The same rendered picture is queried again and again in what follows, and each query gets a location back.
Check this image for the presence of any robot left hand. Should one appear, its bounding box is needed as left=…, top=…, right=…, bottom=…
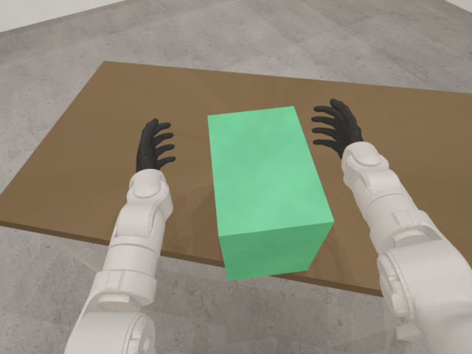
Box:
left=136, top=118, right=176, bottom=173

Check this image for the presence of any right robot forearm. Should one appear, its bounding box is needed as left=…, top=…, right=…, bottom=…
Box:
left=341, top=142, right=472, bottom=282

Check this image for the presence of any table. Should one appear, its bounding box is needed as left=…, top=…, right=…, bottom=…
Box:
left=0, top=60, right=472, bottom=341

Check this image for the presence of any carton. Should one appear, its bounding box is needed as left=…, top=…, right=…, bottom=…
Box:
left=208, top=106, right=334, bottom=281

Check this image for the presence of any robot right hand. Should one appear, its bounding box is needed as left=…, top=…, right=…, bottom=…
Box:
left=311, top=99, right=364, bottom=159

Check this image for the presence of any left robot forearm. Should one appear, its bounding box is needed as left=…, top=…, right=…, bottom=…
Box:
left=64, top=169, right=173, bottom=354

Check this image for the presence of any left robot upper arm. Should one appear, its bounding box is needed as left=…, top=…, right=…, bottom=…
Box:
left=66, top=311, right=155, bottom=354

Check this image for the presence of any right robot upper arm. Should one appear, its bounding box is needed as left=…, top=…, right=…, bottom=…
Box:
left=377, top=239, right=472, bottom=354

